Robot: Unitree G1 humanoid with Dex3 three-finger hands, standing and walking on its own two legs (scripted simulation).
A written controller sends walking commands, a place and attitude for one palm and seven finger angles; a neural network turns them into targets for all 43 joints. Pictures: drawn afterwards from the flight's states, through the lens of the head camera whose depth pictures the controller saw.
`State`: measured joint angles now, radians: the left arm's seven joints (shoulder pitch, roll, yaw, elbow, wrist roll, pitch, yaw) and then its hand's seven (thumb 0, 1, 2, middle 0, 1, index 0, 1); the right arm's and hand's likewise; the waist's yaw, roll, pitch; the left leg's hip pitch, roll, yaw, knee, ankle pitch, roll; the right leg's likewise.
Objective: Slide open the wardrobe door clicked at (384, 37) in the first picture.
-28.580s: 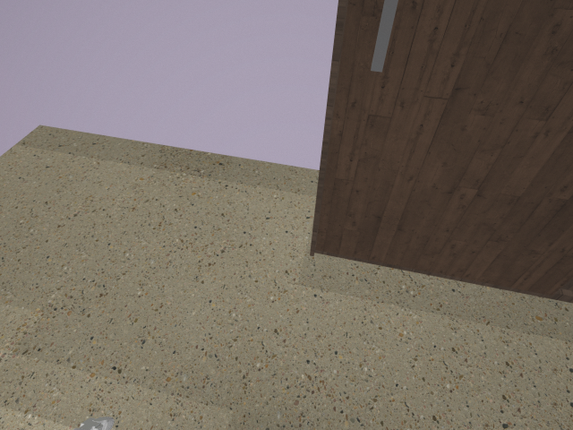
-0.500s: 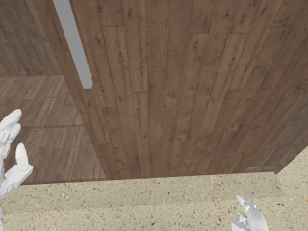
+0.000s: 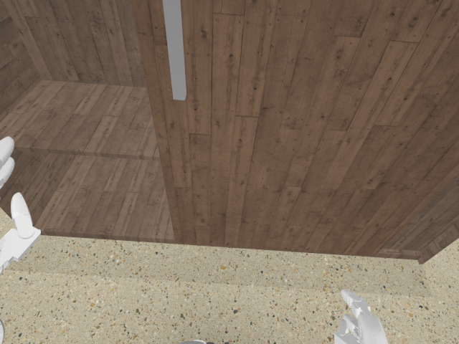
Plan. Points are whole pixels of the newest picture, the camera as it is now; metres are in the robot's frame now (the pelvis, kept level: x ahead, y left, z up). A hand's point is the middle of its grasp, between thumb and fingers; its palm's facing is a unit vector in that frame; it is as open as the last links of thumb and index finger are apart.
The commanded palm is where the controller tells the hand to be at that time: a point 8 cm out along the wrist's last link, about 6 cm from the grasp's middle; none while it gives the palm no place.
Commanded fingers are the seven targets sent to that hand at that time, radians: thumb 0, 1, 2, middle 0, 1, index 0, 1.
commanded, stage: step back with the hand held close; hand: left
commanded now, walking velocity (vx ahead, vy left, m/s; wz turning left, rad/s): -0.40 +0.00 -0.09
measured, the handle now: (176, 26) +0.62 +0.19 +0.26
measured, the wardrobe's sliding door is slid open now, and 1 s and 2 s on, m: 0.67 0.67 0.67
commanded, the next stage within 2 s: stop stepping back and stand still in 0.28 s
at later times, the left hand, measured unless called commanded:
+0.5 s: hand out of the picture +0.11 +0.30 +0.18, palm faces +0.45 -0.81 -0.38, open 7.4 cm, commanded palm +0.04 +0.33 +0.18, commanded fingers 0.00 0.90 0.90 -0.20 -0.30 -0.20 -0.30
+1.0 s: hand out of the picture +0.03 +0.29 +0.18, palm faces +0.35 -0.83 -0.44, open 7.4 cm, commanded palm -0.01 +0.34 +0.18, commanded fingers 0.00 0.90 0.90 -0.20 -0.30 -0.20 -0.30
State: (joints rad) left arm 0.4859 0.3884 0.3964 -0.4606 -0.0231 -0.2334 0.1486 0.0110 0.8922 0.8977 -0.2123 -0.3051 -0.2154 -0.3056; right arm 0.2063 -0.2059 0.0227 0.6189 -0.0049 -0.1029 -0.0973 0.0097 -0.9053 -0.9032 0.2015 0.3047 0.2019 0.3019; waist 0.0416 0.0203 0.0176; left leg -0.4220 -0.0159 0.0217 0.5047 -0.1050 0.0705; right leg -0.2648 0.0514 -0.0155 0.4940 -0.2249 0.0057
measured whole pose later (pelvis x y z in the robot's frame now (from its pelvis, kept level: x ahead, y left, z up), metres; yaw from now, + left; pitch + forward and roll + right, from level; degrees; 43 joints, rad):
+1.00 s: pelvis -0.18 +0.05 +0.01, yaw -5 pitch -2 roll +0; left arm 0.57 0.43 0.40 -0.52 -0.02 -0.19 0.15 0.01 0.89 0.90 -0.21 -0.31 -0.22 -0.31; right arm 0.29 -0.19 0.01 0.69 -0.02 -0.08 -0.06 0.01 -0.90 -0.90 0.20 0.30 0.20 0.30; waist 0.00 -0.06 -0.03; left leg -0.51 0.01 0.05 0.93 -0.38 -0.02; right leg -0.19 0.05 -0.05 0.47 -0.24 -0.09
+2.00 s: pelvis -0.14 +0.11 +0.00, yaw -1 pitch +1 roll -1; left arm 0.32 0.39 0.17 0.05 0.01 -0.07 0.04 0.00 0.90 0.90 -0.20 -0.30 -0.21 -0.30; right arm 0.17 -0.30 0.00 0.75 0.00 -0.07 0.00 0.01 -0.91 -0.90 0.20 0.30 0.20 0.30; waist 0.01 0.05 -0.05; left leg -0.36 0.03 0.07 0.57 -0.23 0.03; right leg -0.22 -0.03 -0.06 0.53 -0.34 0.02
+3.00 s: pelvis -0.15 +0.12 +0.01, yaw -2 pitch -1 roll +0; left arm 0.27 0.16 0.00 1.13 0.02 0.00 0.03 0.00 0.92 0.90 -0.20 -0.30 -0.20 -0.30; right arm 0.26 -0.15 -0.01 1.12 -0.02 0.02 -0.03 0.00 -0.92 -0.90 0.20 0.30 0.20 0.30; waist -0.02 -0.01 0.04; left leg -0.26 0.00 0.10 0.42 -0.15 0.04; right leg -0.13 -0.05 -0.04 0.41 -0.26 0.04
